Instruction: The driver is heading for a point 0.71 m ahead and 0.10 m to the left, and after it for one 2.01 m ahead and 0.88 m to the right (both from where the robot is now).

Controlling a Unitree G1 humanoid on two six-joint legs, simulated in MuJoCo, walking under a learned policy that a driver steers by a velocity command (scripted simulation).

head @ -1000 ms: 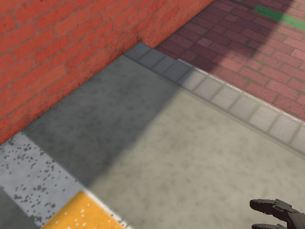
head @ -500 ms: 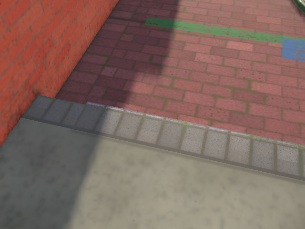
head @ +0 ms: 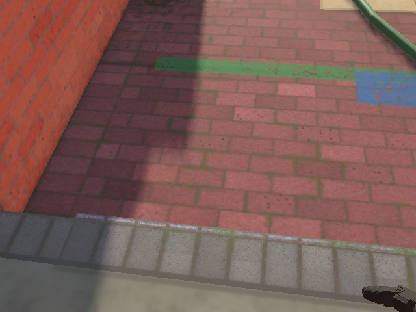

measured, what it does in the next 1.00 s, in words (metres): walks ahead: left foot, then right foot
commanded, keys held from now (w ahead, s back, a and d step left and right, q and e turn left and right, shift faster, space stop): w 0.58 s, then w+q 0.22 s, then q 0.16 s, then e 0.04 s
